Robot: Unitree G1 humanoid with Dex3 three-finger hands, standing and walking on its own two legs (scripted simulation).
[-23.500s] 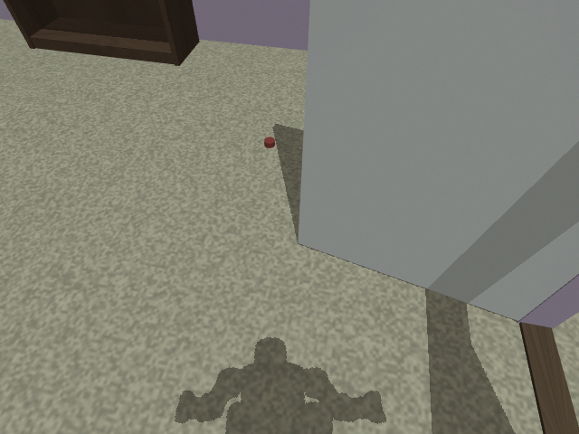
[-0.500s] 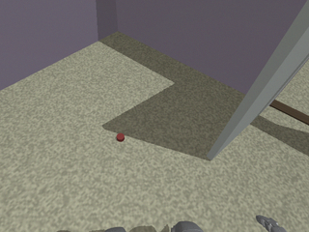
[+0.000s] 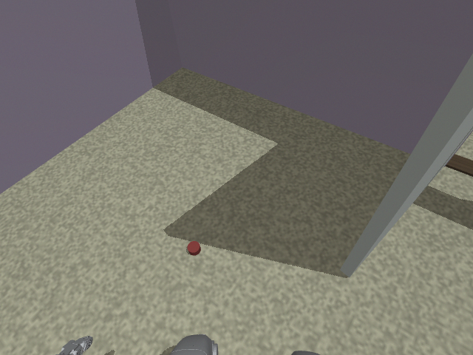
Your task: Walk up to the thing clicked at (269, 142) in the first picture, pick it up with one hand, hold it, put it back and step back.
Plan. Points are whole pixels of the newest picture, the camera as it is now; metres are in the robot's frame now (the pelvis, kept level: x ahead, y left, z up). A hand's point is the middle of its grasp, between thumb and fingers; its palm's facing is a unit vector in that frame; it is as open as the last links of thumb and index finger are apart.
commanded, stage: walk up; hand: left
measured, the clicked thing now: (194, 248) +0.64 +0.24 -0.75
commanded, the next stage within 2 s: none
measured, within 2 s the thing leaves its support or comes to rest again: neither
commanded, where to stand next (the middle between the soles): +0.24 +0.02 m, yaw +0 degrees
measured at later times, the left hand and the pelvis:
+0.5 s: hand (96, 308) +0.23 +0.31 -0.15, palm faces -0.07 -0.93 -0.35, open 7.4 cm; pelvis +0.15 +0.04 +0.00, yaw -1 degrees
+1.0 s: hand (126, 270) +0.31 +0.27 -0.15, palm faces -0.01 -0.95 -0.32, open 7.4 cm; pelvis +0.19 +0.02 +0.00, yaw +0 degrees
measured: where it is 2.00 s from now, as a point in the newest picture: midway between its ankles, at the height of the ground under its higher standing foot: (244, 353)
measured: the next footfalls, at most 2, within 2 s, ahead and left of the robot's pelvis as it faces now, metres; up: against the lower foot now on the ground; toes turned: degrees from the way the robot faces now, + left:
left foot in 0.20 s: +0.22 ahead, +0.16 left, +0.00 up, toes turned +2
right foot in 0.58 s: +0.30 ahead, -0.11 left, +0.00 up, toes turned -4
